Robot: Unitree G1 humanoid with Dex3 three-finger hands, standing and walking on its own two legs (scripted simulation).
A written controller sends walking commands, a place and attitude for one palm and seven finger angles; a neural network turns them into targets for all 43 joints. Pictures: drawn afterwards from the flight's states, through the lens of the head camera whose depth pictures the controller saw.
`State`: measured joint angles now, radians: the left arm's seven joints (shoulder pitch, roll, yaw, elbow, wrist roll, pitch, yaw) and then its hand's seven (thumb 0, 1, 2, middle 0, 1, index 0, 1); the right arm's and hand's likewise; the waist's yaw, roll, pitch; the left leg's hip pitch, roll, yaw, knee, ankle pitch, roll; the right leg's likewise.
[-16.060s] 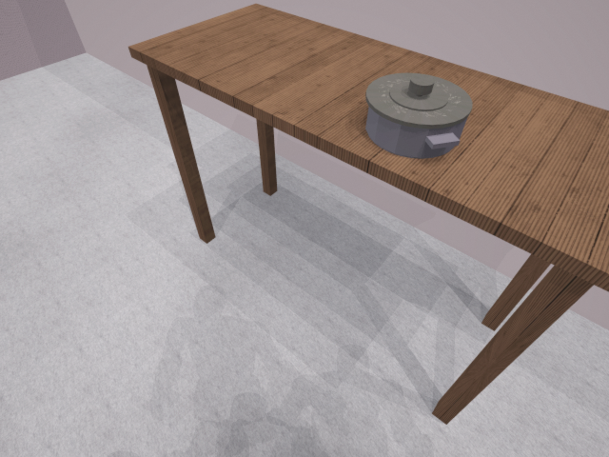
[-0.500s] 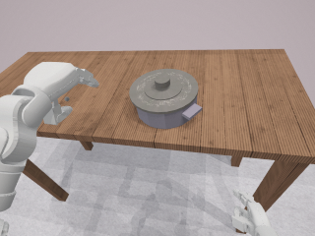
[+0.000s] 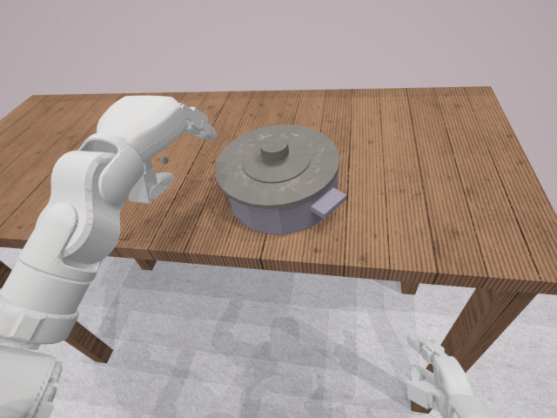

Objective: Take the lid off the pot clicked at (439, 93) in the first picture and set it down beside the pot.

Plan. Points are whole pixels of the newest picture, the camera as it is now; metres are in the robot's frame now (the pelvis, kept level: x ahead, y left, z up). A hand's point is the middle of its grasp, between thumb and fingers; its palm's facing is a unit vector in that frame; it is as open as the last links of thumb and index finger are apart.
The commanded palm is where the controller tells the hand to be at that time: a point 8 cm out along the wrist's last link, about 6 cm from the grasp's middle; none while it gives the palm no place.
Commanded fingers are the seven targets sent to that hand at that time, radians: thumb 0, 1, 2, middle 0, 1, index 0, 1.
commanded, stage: move the open hand above the knob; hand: left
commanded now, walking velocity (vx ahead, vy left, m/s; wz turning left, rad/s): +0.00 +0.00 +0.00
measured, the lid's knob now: (274, 148) +0.47 +0.05 +0.16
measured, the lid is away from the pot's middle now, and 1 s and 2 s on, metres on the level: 0.00 0.00 0.00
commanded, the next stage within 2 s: none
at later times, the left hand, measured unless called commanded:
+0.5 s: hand (223, 134) +0.42 +0.10 +0.23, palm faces -0.01 -0.02 -1.00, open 10.0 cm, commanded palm +0.38 +0.10 +0.29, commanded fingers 0.00 -0.38 1.68 -0.87 -0.08 -0.87 -0.08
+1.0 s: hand (263, 114) +0.45 +0.05 +0.23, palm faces -0.01 -0.04 -1.00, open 9.9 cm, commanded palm +0.41 +0.07 +0.29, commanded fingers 0.00 -0.38 1.68 -0.87 -0.08 -0.87 -0.08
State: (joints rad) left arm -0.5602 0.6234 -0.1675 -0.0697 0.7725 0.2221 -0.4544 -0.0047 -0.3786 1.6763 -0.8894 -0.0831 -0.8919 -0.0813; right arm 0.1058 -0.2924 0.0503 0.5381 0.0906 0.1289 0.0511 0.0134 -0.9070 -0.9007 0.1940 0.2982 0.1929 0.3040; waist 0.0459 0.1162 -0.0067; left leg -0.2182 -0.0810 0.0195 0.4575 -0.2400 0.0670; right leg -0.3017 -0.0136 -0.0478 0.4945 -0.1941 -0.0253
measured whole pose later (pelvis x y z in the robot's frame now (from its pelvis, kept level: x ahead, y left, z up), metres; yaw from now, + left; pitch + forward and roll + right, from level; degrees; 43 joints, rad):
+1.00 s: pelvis +0.02 -0.01 +0.00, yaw -1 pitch +3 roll +1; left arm -0.93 0.40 -0.38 0.32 0.82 0.34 -0.35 0.00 -0.38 1.68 -0.89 -0.08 -0.89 -0.08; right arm 0.11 -0.27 0.05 0.59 0.09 0.19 0.06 0.01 -0.91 -0.90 0.19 0.30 0.19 0.30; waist -0.01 0.10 -0.05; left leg -0.23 -0.07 0.03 0.43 -0.26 0.06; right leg -0.33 0.00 -0.03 0.51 -0.22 -0.04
